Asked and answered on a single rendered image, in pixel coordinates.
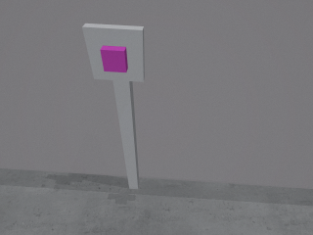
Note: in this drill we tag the panel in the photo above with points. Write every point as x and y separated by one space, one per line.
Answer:
96 36

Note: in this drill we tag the button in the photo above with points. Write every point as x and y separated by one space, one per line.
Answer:
114 58

